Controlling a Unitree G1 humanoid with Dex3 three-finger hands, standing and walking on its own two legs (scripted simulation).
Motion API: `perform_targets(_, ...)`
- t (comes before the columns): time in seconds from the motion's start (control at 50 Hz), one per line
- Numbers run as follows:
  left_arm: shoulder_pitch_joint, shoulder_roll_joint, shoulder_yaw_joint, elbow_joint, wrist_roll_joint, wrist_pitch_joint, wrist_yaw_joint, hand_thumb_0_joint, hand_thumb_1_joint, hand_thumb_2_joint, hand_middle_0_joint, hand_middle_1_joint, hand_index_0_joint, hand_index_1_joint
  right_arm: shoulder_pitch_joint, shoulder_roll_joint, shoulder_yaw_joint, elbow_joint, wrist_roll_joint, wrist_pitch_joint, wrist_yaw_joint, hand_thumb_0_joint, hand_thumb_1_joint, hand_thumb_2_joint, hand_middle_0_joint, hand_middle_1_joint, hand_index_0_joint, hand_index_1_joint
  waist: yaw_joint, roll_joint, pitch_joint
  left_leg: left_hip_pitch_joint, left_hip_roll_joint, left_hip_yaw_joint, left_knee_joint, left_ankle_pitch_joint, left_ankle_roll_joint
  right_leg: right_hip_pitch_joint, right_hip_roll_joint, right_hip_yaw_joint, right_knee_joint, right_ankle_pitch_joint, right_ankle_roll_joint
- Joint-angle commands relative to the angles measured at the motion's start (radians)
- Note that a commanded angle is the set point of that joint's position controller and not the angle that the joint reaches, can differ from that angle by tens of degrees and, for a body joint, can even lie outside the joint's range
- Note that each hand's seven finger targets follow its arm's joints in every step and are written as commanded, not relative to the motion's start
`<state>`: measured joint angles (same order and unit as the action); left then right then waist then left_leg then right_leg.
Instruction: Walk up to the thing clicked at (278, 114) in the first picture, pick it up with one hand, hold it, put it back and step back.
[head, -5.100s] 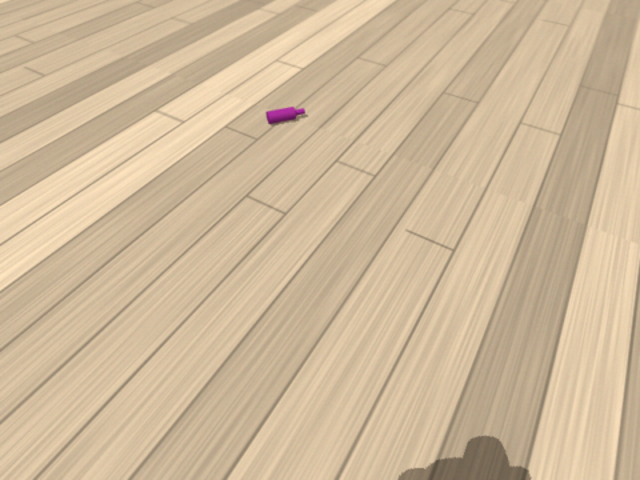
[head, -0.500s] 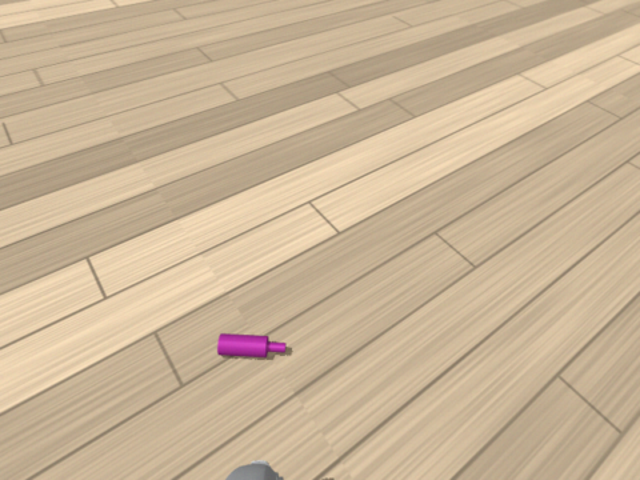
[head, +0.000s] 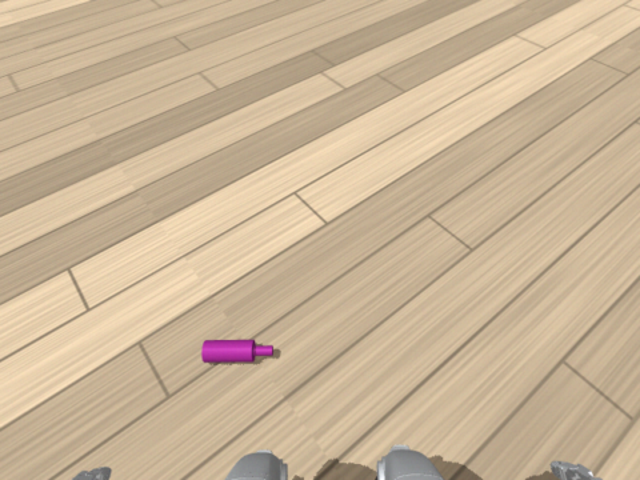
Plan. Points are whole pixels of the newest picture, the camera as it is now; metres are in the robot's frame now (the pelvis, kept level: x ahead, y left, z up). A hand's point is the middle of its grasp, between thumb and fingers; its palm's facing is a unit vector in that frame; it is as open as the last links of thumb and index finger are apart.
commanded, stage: walk up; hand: left
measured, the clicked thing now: (238, 350) +0.56 +0.28 -0.70
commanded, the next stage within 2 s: none
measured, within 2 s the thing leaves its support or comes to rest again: neither
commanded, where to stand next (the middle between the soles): +0.13 +0.05 m, yaw +0 degrees
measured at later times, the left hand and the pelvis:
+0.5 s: hand out of the picture +0.08 +0.31 -0.13, palm faces -0.01 -0.93 -0.38, open 7.4 cm; pelvis +0.01 +0.04 +0.02, yaw +1 degrees
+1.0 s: hand out of the picture +0.13 +0.29 -0.11, palm faces -0.03 -0.93 -0.37, open 7.4 cm; pelvis +0.04 +0.03 +0.04, yaw -1 degrees
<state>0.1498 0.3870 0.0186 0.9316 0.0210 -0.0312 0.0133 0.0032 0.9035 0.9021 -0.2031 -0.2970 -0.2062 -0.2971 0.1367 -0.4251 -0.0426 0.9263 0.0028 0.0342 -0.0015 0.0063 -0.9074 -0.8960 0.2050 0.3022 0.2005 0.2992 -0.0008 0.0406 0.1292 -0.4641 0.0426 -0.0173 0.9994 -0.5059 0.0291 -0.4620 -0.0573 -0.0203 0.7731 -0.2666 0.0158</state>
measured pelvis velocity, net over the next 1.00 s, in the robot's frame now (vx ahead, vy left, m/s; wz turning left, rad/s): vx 0.04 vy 0.03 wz -0.01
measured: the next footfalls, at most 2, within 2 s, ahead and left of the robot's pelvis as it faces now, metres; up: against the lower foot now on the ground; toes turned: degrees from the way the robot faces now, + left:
left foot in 0.14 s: +0.04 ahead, +0.14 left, +0.00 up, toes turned +3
left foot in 1.90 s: +0.14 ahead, +0.21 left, +0.00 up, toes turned +0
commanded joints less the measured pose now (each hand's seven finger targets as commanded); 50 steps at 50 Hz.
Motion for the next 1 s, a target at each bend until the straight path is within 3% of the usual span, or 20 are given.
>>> perform_targets(0.0,0.010,0.340,0.103,-0.043,0.015,-0.019,0.030,0.000,0.900,0.900,-0.200,-0.300,-0.200,-0.300,0.070,-0.202,-0.068,-0.006,-0.019,-0.005,0.010,0.000,-0.900,-0.900,0.200,0.300,0.200,0.300,0.030,-0.243,-0.158,-0.046,0.013,-0.006,-0.007,-0.027,-0.005,0.136,-0.229,0.361,-0.366,-0.285,-0.214)
perform_targets(0.04,0.018,0.335,0.106,-0.035,0.016,-0.015,0.029,0.000,0.900,0.900,-0.200,-0.300,-0.200,-0.300,0.056,-0.194,-0.066,0.003,-0.023,-0.008,0.014,0.000,-0.900,-0.900,0.200,0.300,0.200,0.300,0.041,-0.262,-0.165,-0.030,-0.001,0.012,-0.093,-0.067,-0.010,0.156,-0.230,0.359,-0.355,-0.274,-0.220)
perform_targets(0.08,-0.030,0.331,0.104,-0.044,0.008,-0.005,0.025,0.000,0.900,0.900,-0.200,-0.300,-0.200,-0.300,0.111,-0.183,-0.063,0.031,-0.023,-0.017,0.018,0.000,-0.900,-0.900,0.200,0.300,0.200,0.300,0.008,-0.254,-0.184,0.099,-0.029,0.060,-0.231,-0.015,-0.003,0.092,-0.220,0.295,-0.322,-0.206,-0.205)
perform_targets(0.12,-0.039,0.279,0.081,-0.044,-0.002,0.007,0.022,0.000,0.900,0.900,-0.200,-0.300,-0.200,-0.300,0.165,-0.201,-0.075,0.067,-0.034,-0.028,0.016,0.000,-0.900,-0.900,0.200,0.300,0.200,0.300,-0.028,-0.144,-0.189,0.294,-0.044,0.048,-0.426,0.076,0.019,-0.060,-0.151,0.187,-0.198,-0.277,-0.128)
perform_targets(0.14,-0.068,0.213,0.061,-0.049,-0.011,0.008,0.022,0.000,0.900,0.900,-0.200,-0.300,-0.200,-0.300,0.168,-0.280,-0.090,0.059,-0.047,-0.029,0.015,0.000,-0.900,-0.900,0.200,0.300,0.200,0.300,-0.055,0.134,-0.159,0.246,0.138,-0.319,-0.631,-0.250,0.091,-0.189,-0.023,0.067,-0.013,-0.374,-0.047)
perform_targets(0.16,-0.111,0.258,0.079,-0.036,-0.011,0.007,0.030,0.000,0.900,0.900,-0.200,-0.300,-0.200,-0.300,0.076,-0.327,-0.093,0.025,-0.037,-0.025,0.020,0.000,-0.900,-0.900,0.200,0.300,0.200,0.300,-0.052,0.170,-0.069,0.048,0.282,-0.516,-0.741,-0.408,0.207,-0.132,0.046,0.008,0.162,-0.338,-0.032)
perform_targets(0.18,-0.090,0.267,0.077,-0.023,-0.011,0.003,0.030,0.000,0.900,0.900,-0.200,-0.300,-0.200,-0.300,-0.014,-0.297,-0.083,-0.006,-0.045,-0.035,0.016,0.000,-0.900,-0.900,0.200,0.300,0.200,0.300,-0.018,0.061,-0.006,0.010,0.278,-0.467,-0.725,-0.266,0.203,-0.118,0.024,0.066,0.191,-0.277,-0.036)
perform_targets(0.2,-0.051,0.235,0.069,-0.004,-0.022,-0.003,0.025,0.000,0.900,0.900,-0.200,-0.300,-0.200,-0.300,-0.044,-0.257,-0.068,-0.011,-0.047,-0.046,0.010,0.000,-0.900,-0.900,0.200,0.300,0.200,0.300,0.008,0.022,-0.006,0.057,0.217,-0.358,-0.647,-0.020,0.180,-0.096,0.019,0.081,0.167,-0.219,-0.032)
perform_targets(0.22,-0.019,0.206,0.062,0.009,-0.027,-0.013,0.019,0.000,0.900,0.900,-0.200,-0.300,-0.200,-0.300,-0.041,-0.232,-0.059,0.001,-0.043,-0.054,0.003,0.000,-0.900,-0.900,0.200,0.300,0.200,0.300,0.023,0.034,-0.058,0.144,0.182,-0.278,-0.573,0.194,0.156,-0.060,0.017,0.042,0.076,-0.185,-0.031)
perform_targets(0.28,0.050,0.189,0.057,0.059,-0.022,-0.035,0.019,0.000,0.900,0.900,-0.200,-0.300,-0.200,-0.300,-0.034,-0.204,-0.045,0.021,-0.019,-0.048,0.008,0.000,-0.900,-0.900,0.200,0.300,0.200,0.300,0.048,0.095,-0.178,0.159,0.125,-0.111,-0.407,0.465,0.094,0.253,0.048,-0.020,-0.254,0.035,-0.034)
perform_targets(0.3,0.022,0.215,0.062,0.051,-0.015,-0.039,0.022,0.000,0.900,0.900,-0.200,-0.300,-0.200,-0.300,-0.004,-0.172,-0.035,0.023,-0.012,-0.047,0.006,0.000,-0.900,-0.900,0.200,0.300,0.200,0.300,0.029,0.047,-0.198,0.125,0.102,-0.094,-0.383,0.478,0.060,0.325,0.015,0.058,-0.266,0.127,-0.054)
perform_targets(0.32,0.016,0.252,0.068,0.043,-0.007,-0.042,0.025,0.000,0.900,0.900,-0.200,-0.300,-0.200,-0.300,0.018,-0.152,-0.026,0.020,-0.006,-0.050,0.004,0.000,-0.900,-0.900,0.200,0.300,0.200,0.300,0.020,-0.026,-0.217,0.062,0.057,-0.066,-0.331,0.430,0.022,0.389,-0.096,0.226,-0.290,0.231,-0.100)
perform_targets(0.34,-0.017,0.292,0.068,0.047,-0.013,-0.041,0.022,0.000,0.900,0.900,-0.200,-0.300,-0.200,-0.300,0.031,-0.149,-0.025,0.034,-0.007,-0.047,0.001,0.000,-0.900,-0.900,0.200,0.300,0.200,0.300,-0.001,-0.075,-0.218,0.088,0.008,-0.028,-0.313,0.233,0.007,0.322,-0.197,0.334,-0.310,0.153,-0.172)
perform_targets(0.36,-0.051,0.300,0.062,0.039,-0.014,-0.037,0.018,0.000,0.900,0.900,-0.200,-0.300,-0.200,-0.300,0.038,-0.161,-0.033,0.052,-0.011,-0.046,-0.005,0.000,-0.900,-0.900,0.200,0.300,0.200,0.300,-0.018,-0.094,-0.202,0.173,0.005,-0.016,-0.354,0.142,0.007,0.223,-0.221,0.339,-0.312,0.116,-0.197)
perform_targets(0.38,-0.078,0.277,0.050,0.037,-0.016,-0.032,0.012,0.000,0.900,0.900,-0.200,-0.300,-0.200,-0.300,0.050,-0.166,-0.036,0.070,-0.014,-0.050,-0.005,0.000,-0.900,-0.900,0.200,0.300,0.200,0.300,-0.033,-0.080,-0.194,0.224,0.017,-0.030,-0.425,0.160,0.015,0.179,-0.185,0.274,-0.291,0.114,-0.164)
perform_targets(0.42,-0.093,0.222,0.027,0.041,-0.024,-0.021,0.007,0.000,0.900,0.900,-0.200,-0.300,-0.200,-0.300,0.018,-0.205,-0.042,0.080,-0.017,-0.059,-0.002,0.000,-0.900,-0.900,0.200,0.300,0.200,0.300,-0.015,-0.020,-0.156,0.235,0.093,-0.138,-0.560,0.213,0.058,0.136,-0.053,0.109,-0.199,0.109,-0.075)
perform_targets(0.46,-0.083,0.211,0.022,0.069,-0.021,-0.016,0.006,0.000,0.900,0.900,-0.200,-0.300,-0.200,-0.300,-0.037,-0.217,-0.039,0.077,-0.015,-0.063,0.001,0.000,-0.900,-0.900,0.200,0.300,0.200,0.300,0.007,-0.023,-0.112,0.230,0.178,-0.202,-0.614,0.285,0.102,0.134,0.013,0.029,-0.183,0.036,-0.038)
perform_targets(0.56,-0.072,0.215,0.021,0.112,-0.027,-0.025,0.007,0.000,0.900,0.900,-0.200,-0.300,-0.200,-0.300,-0.089,-0.182,-0.026,0.093,-0.009,-0.057,0.000,0.000,-0.900,-0.900,0.200,0.300,0.200,0.300,0.013,0.008,-0.154,0.240,0.087,-0.056,-0.592,0.357,0.029,0.282,-0.044,0.087,-0.281,0.253,-0.054)
perform_targets(0.6,-0.077,0.218,0.019,0.120,-0.028,-0.025,0.009,0.000,0.900,0.900,-0.200,-0.300,-0.200,-0.300,-0.099,-0.176,-0.025,0.102,-0.008,-0.055,-0.001,0.000,-0.900,-0.900,0.200,0.300,0.200,0.300,0.010,-0.001,-0.168,0.281,0.082,-0.037,-0.593,0.374,0.022,0.285,-0.061,0.099,-0.296,0.309,-0.056)
perform_targets(0.98,-0.141,0.195,0.019,0.147,-0.013,-0.016,0.008,0.000,0.900,0.900,-0.200,-0.300,-0.200,-0.300,-0.143,-0.156,-0.035,0.136,-0.012,-0.047,0.005,0.000,-0.900,-0.900,0.200,0.300,0.200,0.300,-0.002,-0.041,-0.189,0.395,0.082,0.005,-0.693,0.435,0.002,0.334,-0.072,0.105,-0.391,0.333,-0.034)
